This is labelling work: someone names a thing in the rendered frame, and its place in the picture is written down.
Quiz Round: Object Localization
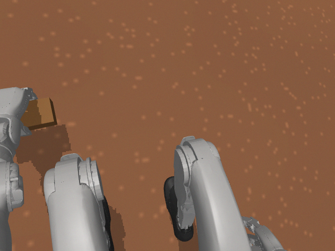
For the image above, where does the small box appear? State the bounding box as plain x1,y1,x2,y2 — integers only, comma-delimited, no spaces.
20,97,58,130

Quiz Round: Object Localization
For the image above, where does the left robot arm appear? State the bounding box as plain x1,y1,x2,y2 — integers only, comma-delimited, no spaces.
0,114,24,251

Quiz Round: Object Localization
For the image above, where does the left robot foot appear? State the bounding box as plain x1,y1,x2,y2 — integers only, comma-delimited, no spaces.
102,196,114,251

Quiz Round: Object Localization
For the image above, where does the left robot hand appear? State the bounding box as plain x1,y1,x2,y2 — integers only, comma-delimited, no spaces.
0,87,38,136

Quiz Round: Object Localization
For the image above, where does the right robot foot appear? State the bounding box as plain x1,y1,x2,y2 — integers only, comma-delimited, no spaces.
164,176,194,242

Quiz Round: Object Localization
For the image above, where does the right robot hand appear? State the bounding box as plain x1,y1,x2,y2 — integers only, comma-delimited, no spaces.
241,216,284,251

